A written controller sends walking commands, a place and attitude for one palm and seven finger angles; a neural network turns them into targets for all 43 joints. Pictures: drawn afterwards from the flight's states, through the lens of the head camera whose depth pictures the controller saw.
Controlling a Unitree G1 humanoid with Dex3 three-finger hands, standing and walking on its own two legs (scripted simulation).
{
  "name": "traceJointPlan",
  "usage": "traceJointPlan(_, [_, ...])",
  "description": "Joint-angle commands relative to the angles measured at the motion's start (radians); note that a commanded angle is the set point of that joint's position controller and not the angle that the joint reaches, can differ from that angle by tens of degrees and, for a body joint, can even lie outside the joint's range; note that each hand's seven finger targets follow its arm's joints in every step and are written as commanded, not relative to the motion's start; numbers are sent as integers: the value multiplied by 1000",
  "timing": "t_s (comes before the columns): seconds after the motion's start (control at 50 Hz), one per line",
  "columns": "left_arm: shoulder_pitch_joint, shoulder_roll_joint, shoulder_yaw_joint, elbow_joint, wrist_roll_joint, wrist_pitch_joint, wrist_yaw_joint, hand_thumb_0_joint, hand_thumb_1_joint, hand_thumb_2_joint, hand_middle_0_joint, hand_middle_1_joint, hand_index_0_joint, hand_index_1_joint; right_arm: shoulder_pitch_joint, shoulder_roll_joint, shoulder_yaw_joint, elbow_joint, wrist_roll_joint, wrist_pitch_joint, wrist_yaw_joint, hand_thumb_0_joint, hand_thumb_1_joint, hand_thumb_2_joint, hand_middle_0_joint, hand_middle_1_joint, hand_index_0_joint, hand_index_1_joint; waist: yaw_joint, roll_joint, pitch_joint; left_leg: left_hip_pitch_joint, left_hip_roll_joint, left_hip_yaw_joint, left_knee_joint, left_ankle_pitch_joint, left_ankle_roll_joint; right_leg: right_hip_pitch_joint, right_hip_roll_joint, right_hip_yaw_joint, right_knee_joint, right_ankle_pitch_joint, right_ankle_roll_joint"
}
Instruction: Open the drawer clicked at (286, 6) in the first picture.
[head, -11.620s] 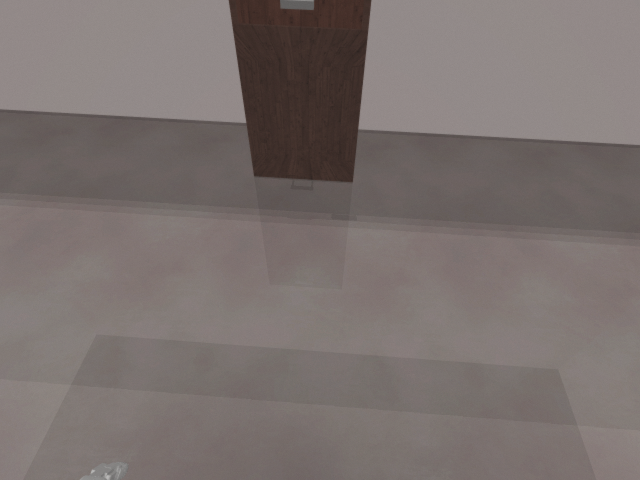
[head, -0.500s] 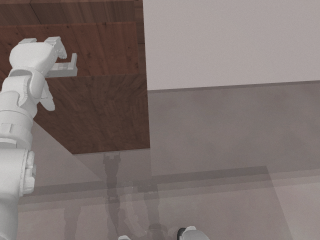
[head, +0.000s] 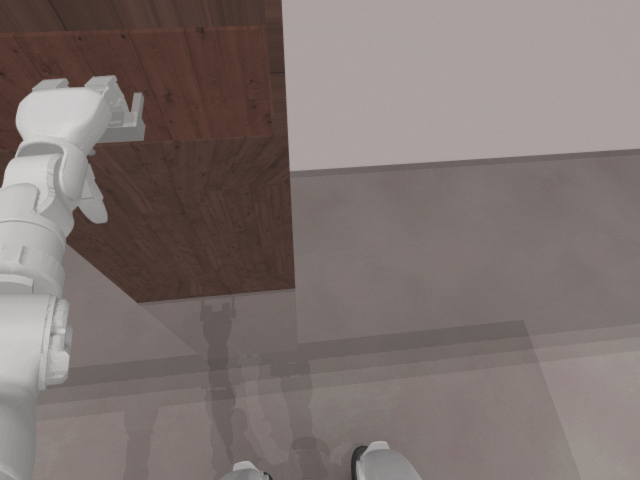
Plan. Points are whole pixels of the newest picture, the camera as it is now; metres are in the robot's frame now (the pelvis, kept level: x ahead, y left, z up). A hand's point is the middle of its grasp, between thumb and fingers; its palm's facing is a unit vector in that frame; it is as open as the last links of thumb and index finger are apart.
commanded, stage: lower the fingers behind the handle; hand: left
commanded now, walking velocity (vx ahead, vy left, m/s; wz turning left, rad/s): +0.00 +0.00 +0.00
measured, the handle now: (99, 115) +0.58 +0.25 +0.06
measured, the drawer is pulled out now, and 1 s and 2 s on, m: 0.00 0.00 0.02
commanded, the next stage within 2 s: close the thumb around the handle in 0.62 s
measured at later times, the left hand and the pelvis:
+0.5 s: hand (98, 159) +0.52 +0.25 +0.04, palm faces -0.10 -0.01 -1.00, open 13.9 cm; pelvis +0.00 +0.00 -0.01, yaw +0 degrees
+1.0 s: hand (98, 159) +0.52 +0.25 +0.04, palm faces -0.08 -0.01 -1.00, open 11.6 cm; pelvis +0.00 +0.00 -0.01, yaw +0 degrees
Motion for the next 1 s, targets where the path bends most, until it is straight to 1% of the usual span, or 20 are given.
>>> traceJointPlan(0.0, [-389, 276, 60, -185, -10, -2, 34, 0, -500, 300, -300, -1200, -300, -1200, 180, -171, -67, -34, -4, -3, -18, 0, -900, -900, 200, 300, 200, 300, 0, 70, -464, 257, -64, -22, -31, 469, 32, 234, 76, -26, -16, 327, -58])
traceJointPlan(0.02, [-390, 274, 67, -211, -9, -11, 40, 0, -500, 300, -300, -1200, -300, -1200, 181, -170, -71, -36, -7, -4, -17, 0, -900, -900, 200, 300, 200, 300, 5, 80, -482, 271, -62, -25, -24, 493, 30, 230, 76, -27, -11, 329, -59])
traceJointPlan(0.06, [-410, 254, 62, -222, -13, -20, 53, 0, -500, 300, -300, -1200, -300, -1200, 186, -170, -75, -30, -10, -6, -15, 0, -900, -900, 200, 300, 200, 300, -12, 58, -478, 279, -57, -32, -11, 503, 31, 202, 79, -32, -6, 318, -59])
traceJointPlan(0.18, [-415, 237, 51, -197, -3, 6, 90, 0, -500, 300, -300, -1200, -300, -1200, 191, -171, -76, -14, -15, -10, -6, 0, -900, -900, 200, 300, 200, 300, -15, 88, -488, 263, -59, -36, 5, 477, 27, 168, 80, -35, 10, 291, -59])
traceJointPlan(0.22, [-407, 244, 49, -158, -1, 30, 94, 0, -500, 300, -300, -1200, -300, -1200, 188, -175, -71, -10, -12, -8, -7, 0, -900, -900, 200, 300, 200, 300, -23, 51, -462, 228, -60, -32, 4, 439, 32, 172, 79, -35, 8, 287, -57])
traceJointPlan(0.28, [-432, 271, 61, -184, 0, 44, 90, 0, -500, 300, -300, -1200, -300, -1200, 194, -176, -70, -9, -13, -6, -8, 0, -900, -900, 200, 300, 200, 300, -15, 95, -519, 258, -61, -34, 7, 481, 30, 192, 77, -31, 14, 313, -57])
traceJointPlan(0.32, [-427, 245, 38, -158, -4, 52, 76, 0, -500, 300, -300, -1200, -300, -1200, 190, -172, -68, -10, -8, -5, -8, 0, -900, -900, 200, 300, 200, 300, -24, 70, -477, 245, -60, -34, 2, 449, 30, 182, 80, -35, 5, 292, -57])
traceJointPlan(0.38, [-417, 276, 53, -146, -14, 46, 58, 0, -500, 300, -300, -1200, -300, -1200, 189, -176, -61, -14, -5, -5, -15, 0, -900, -900, 200, 300, 200, 300, -25, 44, -465, 214, -64, -29, -5, 413, 37, 210, 77, -27, -4, 298, -53])
traceJointPlan(0.48, [-406, 281, 55, -162, -13, 17, 42, 0, -500, 300, -300, -1200, -300, -1200, 191, -174, -61, -22, -4, -8, -21, 0, -900, -900, 200, 300, 200, 300, -23, 49, -467, 220, -63, -28, -2, 417, 37, 204, 77, -26, -1, 298, -54])
traceJointPlan(0.54, [-375, 287, 67, -174, -16, 4, 42, 0, -500, 300, -300, -1200, -300, -1200, 187, -172, -61, -28, -5, -8, -19, 0, -900, -900, 200, 300, 200, 300, -5, 68, -475, 213, -67, -24, 0, 424, 35, 214, 77, -25, 6, 305, -56])
traceJointPlan(0.56, [-393, 272, 60, -184, -18, -1, 44, 0, -500, 300, -300, -1200, -300, -1200, 192, -171, -64, -26, -7, -9, -20, 0, -900, -900, 200, 300, 200, 300, -16, 48, -483, 219, -65, -27, 4, 439, 36, 215, 79, -26, 7, 318, -56])
traceJointPlan(0.64, [-394, 266, 56, -181, -14, 7, 59, 0, -500, 300, -300, -1200, -300, -1200, 194, -174, -66, -21, -7, -9, -15, 0, -900, -900, 200, 300, 200, 300, -15, 67, -458, 225, -60, -33, 3, 445, 31, 183, 80, -34, 11, 297, -57])
traceJointPlan(0.7, [-379, 265, 68, -204, -13, 11, 70, 0, -500, 300, -300, -1200, -300, -1200, 196, -172, -72, -18, -11, -7, -10, 0, -900, -900, 200, 300, 200, 300, -3, 93, -514, 267, -58, -34, 16, 514, 28, 191, 80, -32, 17, 327, -58])
traceJointPlan(0.74, [-388, 219, 32, -182, -17, 25, 72, 0, -388, 348, -308, -1212, -308, -1212, 195, -169, -71, -16, -7, -8, -7, 0, -900, -900, 200, 300, 200, 300, -19, 70, -472, 248, -59, -32, 9, 478, 29, 183, 83, -36, 7, 311, -56])
traceJointPlan(0.8, [-389, 259, 61, -192, -12, 29, 74, 0, -220, 420, -320, -1230, -320, -1230, 196, -175, -71, -12, -8, -6, -9, 0, -900, -900, 200, 300, 200, 300, -8, 67, -505, 261, -59, -38, 7, 501, 30, 201, 80, -34, 11, 325, -57])
traceJointPlan(0.82, [-404, 221, 27, -189, -11, 34, 72, 0, -164, 444, -324, -1236, -324, -1236, 193, -170, -71, -13, -7, -6, -9, 0, -900, -900, 200, 300, 200, 300, -19, 85, -486, 264, -59, -34, 5, 490, 30, 186, 82, -35, 5, 317, -56])
traceJointPlan(0.86, [-408, 240, 47, -189, -12, 34, 70, 0, -52, 492, -332, -1248, -332, -1248, 193, -174, -71, -8, -9, -5, -11, 0, -900, -900, 200, 300, 200, 300, -20, 59, -478, 263, -56, -36, 3, 490, 31, 191, 82, -36, 2, 317, -56])
traceJointPlan(0.88, [-407, 232, 39, -199, -12, 33, 69, 0, 4, 516, -336, -1254, -336, -1254, 195, -171, -72, -11, -8, -6, -11, 0, -900, -900, 200, 300, 200, 300, -17, 85, -491, 276, -56, -37, 2, 509, 29, 191, 80, -35, 4, 324, -56])
traceJointPlan(0.92, [-388, 224, 36, -193, -16, 34, 65, 0, 116, 564, -344, -1266, -344, -1266, 192, -170, -71, -12, -7, -6, -9, 0, -900, -900, 200, 300, 200, 300, -13, 76, -475, 274, -56, -36, 2, 509, 29, 190, 81, -36, 1, 321, -56])
traceJointPlan(0.98, [-402, 225, 28, -171, -17, 32, 59, 0, 284, 636, -356, -1284, -356, -1284, 193, -170, -67, -11, -5, -7, -13, 0, -900, -900, 200, 300, 200, 300, -27, 52, -446, 242, -59, -32, -3, 461, 33, 197, 81, -33, -6, 316, -54])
